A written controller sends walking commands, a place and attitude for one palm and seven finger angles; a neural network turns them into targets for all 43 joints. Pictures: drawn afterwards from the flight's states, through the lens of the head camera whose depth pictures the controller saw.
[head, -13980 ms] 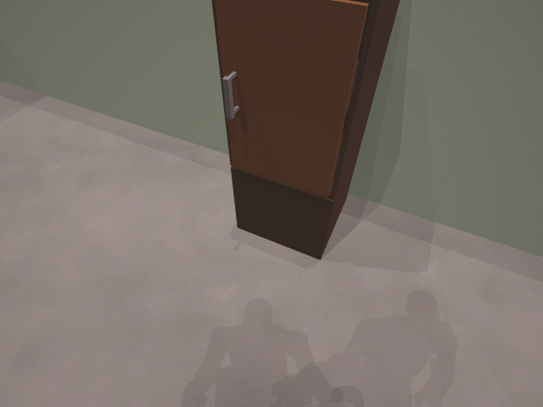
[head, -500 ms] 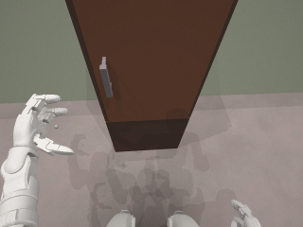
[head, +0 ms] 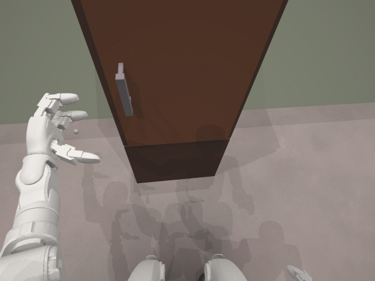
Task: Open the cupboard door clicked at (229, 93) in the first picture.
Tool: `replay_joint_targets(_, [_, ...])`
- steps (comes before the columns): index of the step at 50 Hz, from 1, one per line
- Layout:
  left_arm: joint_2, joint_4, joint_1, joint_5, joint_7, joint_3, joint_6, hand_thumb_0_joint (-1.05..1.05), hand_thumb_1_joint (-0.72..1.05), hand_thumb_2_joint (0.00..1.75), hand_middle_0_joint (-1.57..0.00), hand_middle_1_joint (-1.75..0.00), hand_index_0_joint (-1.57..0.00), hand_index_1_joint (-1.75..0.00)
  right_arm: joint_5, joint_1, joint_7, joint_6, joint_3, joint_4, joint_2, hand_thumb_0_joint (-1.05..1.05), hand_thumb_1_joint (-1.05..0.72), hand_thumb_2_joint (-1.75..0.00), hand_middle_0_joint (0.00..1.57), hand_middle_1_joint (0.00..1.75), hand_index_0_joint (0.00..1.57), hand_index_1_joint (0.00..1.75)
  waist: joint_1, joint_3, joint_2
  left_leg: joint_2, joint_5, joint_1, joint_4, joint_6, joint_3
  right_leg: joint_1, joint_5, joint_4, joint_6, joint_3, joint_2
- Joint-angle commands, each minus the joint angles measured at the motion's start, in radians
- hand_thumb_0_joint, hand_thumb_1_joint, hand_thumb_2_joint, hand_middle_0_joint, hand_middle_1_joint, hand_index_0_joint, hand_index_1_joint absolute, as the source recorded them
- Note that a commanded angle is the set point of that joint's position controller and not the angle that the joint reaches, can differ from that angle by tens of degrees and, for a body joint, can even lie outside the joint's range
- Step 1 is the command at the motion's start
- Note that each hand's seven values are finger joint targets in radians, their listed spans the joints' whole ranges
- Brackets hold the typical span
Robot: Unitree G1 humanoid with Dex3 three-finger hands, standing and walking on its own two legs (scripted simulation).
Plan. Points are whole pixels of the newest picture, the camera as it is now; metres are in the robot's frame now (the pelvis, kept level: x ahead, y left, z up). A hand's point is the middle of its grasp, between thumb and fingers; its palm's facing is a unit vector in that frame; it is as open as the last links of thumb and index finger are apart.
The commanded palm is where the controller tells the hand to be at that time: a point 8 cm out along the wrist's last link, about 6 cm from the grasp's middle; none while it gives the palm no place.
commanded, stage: move the hooked fingers beside the handle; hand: left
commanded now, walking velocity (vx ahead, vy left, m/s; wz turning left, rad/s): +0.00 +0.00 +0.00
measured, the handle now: (125, 90) +0.54 +0.16 +0.04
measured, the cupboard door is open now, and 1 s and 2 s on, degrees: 0 0 0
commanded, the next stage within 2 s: slide the fingers in behind the handle in 1.46 s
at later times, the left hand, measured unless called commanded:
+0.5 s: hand (96, 108) +0.47 +0.21 +0.05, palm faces +0.14 -0.99 +0.00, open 14.0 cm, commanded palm +0.45 +0.26 +0.05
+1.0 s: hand (95, 103) +0.49 +0.22 +0.04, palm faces +0.16 -0.99 -0.01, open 14.0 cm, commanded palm +0.46 +0.26 +0.04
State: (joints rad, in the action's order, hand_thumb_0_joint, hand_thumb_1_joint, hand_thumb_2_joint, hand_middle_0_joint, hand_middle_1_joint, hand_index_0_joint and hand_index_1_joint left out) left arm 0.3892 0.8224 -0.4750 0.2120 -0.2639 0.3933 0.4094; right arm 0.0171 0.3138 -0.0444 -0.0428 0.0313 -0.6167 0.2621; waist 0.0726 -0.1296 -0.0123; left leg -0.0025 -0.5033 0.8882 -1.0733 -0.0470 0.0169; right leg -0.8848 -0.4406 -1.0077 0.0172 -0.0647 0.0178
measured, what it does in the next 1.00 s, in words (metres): stands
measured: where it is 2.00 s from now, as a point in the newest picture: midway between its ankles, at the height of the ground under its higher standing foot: outside the picture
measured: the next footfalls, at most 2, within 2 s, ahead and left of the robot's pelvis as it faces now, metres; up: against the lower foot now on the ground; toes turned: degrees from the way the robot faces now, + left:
none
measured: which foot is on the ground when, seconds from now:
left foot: down 0.00-1.00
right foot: down 0.00-1.00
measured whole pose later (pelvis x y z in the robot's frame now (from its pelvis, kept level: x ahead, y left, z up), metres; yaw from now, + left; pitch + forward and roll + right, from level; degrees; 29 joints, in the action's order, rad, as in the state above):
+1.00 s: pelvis +0.01 -0.01 -0.01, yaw -1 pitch +23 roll -3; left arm 0.51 1.13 -0.77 0.12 -0.20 0.47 0.46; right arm -0.01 0.38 -0.01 0.08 0.04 -0.62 0.26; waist 0.15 -0.13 -0.01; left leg -0.03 -0.52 0.99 -1.11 -0.03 0.01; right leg -0.99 -0.45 -1.04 0.04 -0.07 0.04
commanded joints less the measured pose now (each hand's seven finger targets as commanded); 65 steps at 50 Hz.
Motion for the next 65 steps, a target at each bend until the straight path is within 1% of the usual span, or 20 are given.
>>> replay_joint_targets(1, [0.226, -0.143, -0.407, 0.002, 0.005, 0.017, 0.079, 0.00, -0.50, 0.30, -0.30, -1.20, -0.30, -1.20, 0.001, 0.083, -0.009, -0.022, -0.066, 0.077, 0.163, 0.00, -0.90, -0.90, 0.20, 0.30, 0.20, 0.30, 0.021, -0.343, -0.077, -0.017, 0.344, -0.221, 0.145, 0.038, -0.078, 0.147, 0.225, 0.088, 0.012, 0.032, 0.016])
replay_joint_targets(3, [0.206, -0.102, -0.468, -0.009, 0.006, -0.012, 0.079, 0.00, -0.50, 0.30, -0.30, -1.20, -0.30, -1.20, 0.001, 0.089, -0.009, -0.014, -0.065, 0.067, 0.166, 0.00, -0.90, -0.90, 0.20, 0.30, 0.20, 0.30, 0.038, -0.345, -0.078, -0.018, 0.328, -0.228, 0.145, 0.038, -0.082, 0.122, 0.210, 0.088, 0.009, 0.030, 0.015])
replay_joint_targets(6, [0.276, -0.087, -0.503, -0.021, 0.015, 0.040, 0.091, 0.00, -0.50, 0.30, -0.30, -1.20, -0.30, -1.20, -0.005, 0.105, -0.008, -0.003, -0.069, 0.062, 0.176, 0.00, -0.90, -0.90, 0.20, 0.30, 0.20, 0.30, 0.024, -0.391, -0.106, -0.018, 0.351, -0.245, 0.132, 0.040, -0.087, 0.118, 0.219, 0.075, 0.014, 0.032, 0.016])
replay_joint_targets(9, [0.270, -0.084, -0.526, -0.032, 0.025, 0.033, 0.102, 0.00, -0.50, 0.30, -0.30, -1.20, -0.30, -1.20, -0.011, 0.119, 0.000, 0.009, -0.069, 0.058, 0.171, 0.00, -0.90, -0.90, 0.20, 0.30, 0.20, 0.30, 0.021, -0.451, -0.121, -0.022, 0.439, -0.288, 0.121, 0.048, -0.091, 0.122, 0.265, 0.063, 0.012, 0.028, 0.017])
replay_joint_targets(19, [0.286, 0.020, -0.619, -0.061, 0.061, 0.040, 0.104, 0.00, -0.50, 0.30, -0.30, -1.20, -0.30, -1.20, -0.018, 0.153, 0.012, 0.052, -0.067, 0.047, 0.171, 0.00, -0.90, -0.90, 0.20, 0.30, 0.20, 0.30, 0.052, -0.413, -0.087, -0.021, 0.414, -0.216, 0.104, 0.035, -0.079, 0.119, 0.283, 0.061, 0.005, 0.036, 0.020])
replay_joint_targets(21, [0.335, 0.046, -0.614, -0.067, 0.067, 0.080, 0.110, 0.00, -0.50, 0.30, -0.30, -1.20, -0.30, -1.20, -0.021, 0.163, 0.012, 0.058, -0.066, 0.050, 0.177, 0.00, -0.90, -0.90, 0.20, 0.30, 0.20, 0.30, 0.045, -0.415, -0.076, -0.018, 0.398, -0.189, 0.097, 0.030, -0.076, 0.137, 0.288, 0.060, 0.007, 0.043, 0.021])
replay_joint_targets(23, [0.302, 0.047, -0.678, -0.076, 0.068, 0.042, 0.119, 0.00, -0.50, 0.30, -0.30, -1.20, -0.30, -1.20, -0.022, 0.164, 0.014, 0.062, -0.064, 0.043, 0.170, 0.00, -0.90, -0.90, 0.20, 0.30, 0.20, 0.30, 0.067, -0.419, -0.098, -0.018, 0.392, -0.197, 0.094, 0.029, -0.074, 0.118, 0.287, 0.060, 0.003, 0.045, 0.021])
replay_joint_targets(27, [0.364, 0.089, -0.722, -0.089, 0.069, 0.076, 0.124, 0.00, -0.50, 0.30, -0.30, -1.20, -0.30, -1.20, -0.027, 0.183, 0.013, 0.070, -0.059, 0.041, 0.179, 0.00, -0.90, -0.90, 0.20, 0.30, 0.20, 0.30, 0.074, -0.443, -0.084, -0.015, 0.362, -0.158, 0.078, 0.020, -0.072, 0.132, 0.281, 0.055, 0.002, 0.056, 0.022])
replay_joint_targets(33, [0.392, 0.137, -0.791, -0.100, 0.065, 0.081, 0.111, 0.00, -0.50, 0.30, -0.30, -1.20, -0.30, -1.20, -0.032, 0.206, 0.015, 0.083, -0.057, 0.029, 0.184, 0.00, -0.90, -0.90, 0.20, 0.30, 0.20, 0.30, 0.097, -0.463, -0.106, -0.019, 0.384, -0.155, 0.057, 0.017, -0.076, 0.113, 0.298, 0.051, -0.001, 0.057, 0.024])
replay_joint_targets(36, [0.390, 0.115, -0.705, -0.096, 0.059, 0.097, 0.110, 0.00, -0.50, 0.30, -0.30, -1.20, -0.30, -1.20, -0.035, 0.214, 0.022, 0.091, -0.059, 0.049, 0.182, 0.00, -0.90, -0.90, 0.20, 0.30, 0.20, 0.30, 0.059, -0.534, -0.150, -0.016, 0.453, -0.198, 0.057, 0.021, -0.067, 0.155, 0.355, 0.043, 0.006, 0.058, 0.027])
replay_joint_targets(38, [0.419, 0.106, -0.654, -0.091, 0.058, 0.123, 0.105, 0.00, -0.50, 0.30, -0.30, -1.20, -0.30, -1.20, -0.033, 0.216, 0.024, 0.101, -0.060, 0.057, 0.184, 0.00, -0.90, -0.90, 0.20, 0.30, 0.20, 0.30, 0.049, -0.542, -0.108, -0.018, 0.474, -0.182, 0.062, 0.019, -0.060, 0.199, 0.394, 0.047, 0.001, 0.060, 0.026])
replay_joint_targets(40, [0.367, 0.089, -0.656, -0.087, 0.054, 0.085, 0.102, 0.00, -0.50, 0.30, -0.30, -1.20, -0.30, -1.20, -0.029, 0.210, 0.028, 0.104, -0.059, 0.062, 0.173, 0.00, -0.90, -0.90, 0.20, 0.30, 0.20, 0.30, 0.058, -0.501, -0.113, -0.015, 0.440, -0.159, 0.069, 0.015, -0.049, 0.202, 0.386, 0.060, -0.002, 0.063, 0.027])
replay_joint_targets(43, [0.386, 0.105, -0.659, -0.080, 0.054, 0.101, 0.100, 0.00, -0.50, 0.30, -0.30, -1.20, -0.30, -1.20, -0.024, 0.211, 0.023, 0.108, -0.061, 0.059, 0.177, 0.00, -0.90, -0.90, 0.20, 0.30, 0.20, 0.30, 0.070, -0.445, -0.055, -0.014, 0.384, -0.104, 0.074, 0.007, -0.043, 0.220, 0.367, 0.076, -0.006, 0.072, 0.028])
replay_joint_targets(44, [0.428, 0.081, -0.675, -0.080, 0.057, 0.131, 0.107, 0.00, -0.50, 0.30, -0.30, -1.20, -0.30, -1.20, -0.025, 0.209, 0.020, 0.108, -0.061, 0.060, 0.180, 0.00, -0.90, -0.90, 0.20, 0.30, 0.20, 0.30, 0.065, -0.453, -0.049, -0.013, 0.363, -0.082, 0.076, 0.006, -0.041, 0.244, 0.362, 0.077, -0.008, 0.080, 0.026])
replay_joint_targets(48, [0.394, 0.071, -0.731, -0.091, 0.052, 0.084, 0.129, 0.00, -0.50, 0.30, -0.30, -1.20, -0.30, -1.20, -0.024, 0.202, 0.017, 0.103, -0.059, 0.045, 0.172, 0.00, -0.90, -0.90, 0.20, 0.30, 0.20, 0.30, 0.084, -0.443, -0.129, -0.016, 0.370, -0.140, 0.070, 0.012, -0.050, 0.173, 0.333, 0.073, -0.002, 0.074, 0.027])
replay_joint_targets(51, [0.369, 0.082, -0.734, -0.091, 0.045, 0.063, 0.134, 0.00, -0.50, 0.30, -0.30, -1.20, -0.30, -1.20, -0.029, 0.208, 0.017, 0.101, -0.062, 0.036, 0.178, 0.00, -0.90, -0.90, 0.20, 0.30, 0.20, 0.30, 0.091, -0.452, -0.139, -0.019, 0.399, -0.194, 0.068, 0.016, -0.064, 0.135, 0.322, 0.070, 0.004, 0.062, 0.030])
replay_joint_targets(53, [0.306, 0.092, -0.736, -0.083, 0.036, 0.018, 0.126, 0.00, -0.50, 0.30, -0.30, -1.20, -0.30, -1.20, -0.029, 0.201, 0.020, 0.099, -0.063, 0.029, 0.176, 0.00, -0.90, -0.90, 0.20, 0.30, 0.20, 0.30, 0.096, -0.465, -0.179, -0.023, 0.426, -0.246, 0.070, 0.026, -0.075, 0.084, 0.310, 0.067, 0.006, 0.048, 0.030])
replay_joint_targets(57, [0.296, 0.125, -0.705, -0.076, 0.039, 0.019, 0.102, 0.00, -0.50, 0.30, -0.30, -1.20, -0.30, -1.20, -0.028, 0.204, 0.023, 0.106, -0.063, 0.035, 0.183, 0.00, -0.90, -0.90, 0.20, 0.30, 0.20, 0.30, 0.092, -0.453, -0.135, -0.023, 0.439, -0.233, 0.074, 0.026, -0.082, 0.082, 0.309, 0.062, 0.005, 0.038, 0.030])
replay_joint_targets(61, [0.348, 0.125, -0.712, -0.089, 0.075, 0.066, 0.104, 0.00, -0.50, 0.30, -0.30, -1.20, -0.30, -1.20, -0.031, 0.202, 0.024, 0.110, -0.061, 0.046, 0.184, 0.00, -0.90, -0.90, 0.20, 0.30, 0.20, 0.30, 0.083, -0.431, -0.092, -0.021, 0.416, -0.186, 0.070, 0.022, -0.083, 0.092, 0.304, 0.052, 0.005, 0.038, 0.030])
replay_joint_targets(65, [0.404, 0.050, -0.735, -0.112, 0.111, 0.109, 0.147, 0.00, -0.50, 0.30, -0.30, -1.20, -0.30, -1.20, -0.037, 0.195, 0.029, 0.108, -0.061, 0.061, 0.179, 0.00, -0.90, -0.90, 0.20, 0.30, 0.20, 0.30, 0.061, -0.517, -0.137, -0.018, 0.458, -0.215, 0.059, 0.029, -0.076, 0.128, 0.336, 0.036, 0.004, 0.047, 0.028])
